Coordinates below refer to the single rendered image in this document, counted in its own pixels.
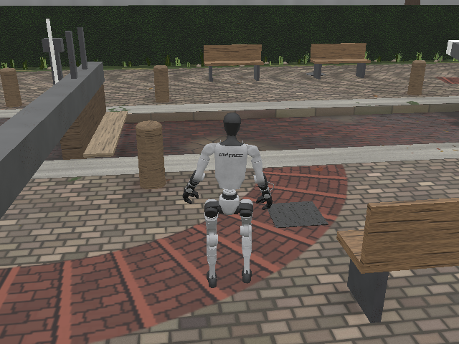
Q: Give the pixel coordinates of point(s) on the right robot forearm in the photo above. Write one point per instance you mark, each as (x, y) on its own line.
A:
(264, 188)

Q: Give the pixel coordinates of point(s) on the left robot forearm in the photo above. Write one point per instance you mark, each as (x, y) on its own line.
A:
(192, 184)

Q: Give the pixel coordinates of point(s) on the left robot shin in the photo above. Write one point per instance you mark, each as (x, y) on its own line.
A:
(211, 258)

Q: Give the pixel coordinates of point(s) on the robot right hand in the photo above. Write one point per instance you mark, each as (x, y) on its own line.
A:
(269, 201)

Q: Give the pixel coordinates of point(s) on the robot left upper arm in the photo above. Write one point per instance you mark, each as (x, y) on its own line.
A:
(208, 150)

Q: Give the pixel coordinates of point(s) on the robot right upper arm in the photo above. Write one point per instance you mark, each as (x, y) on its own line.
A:
(253, 151)

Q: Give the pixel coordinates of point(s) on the robot left hand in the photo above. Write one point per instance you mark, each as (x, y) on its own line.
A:
(186, 195)

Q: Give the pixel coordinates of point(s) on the robot torso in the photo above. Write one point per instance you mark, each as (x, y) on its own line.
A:
(230, 168)

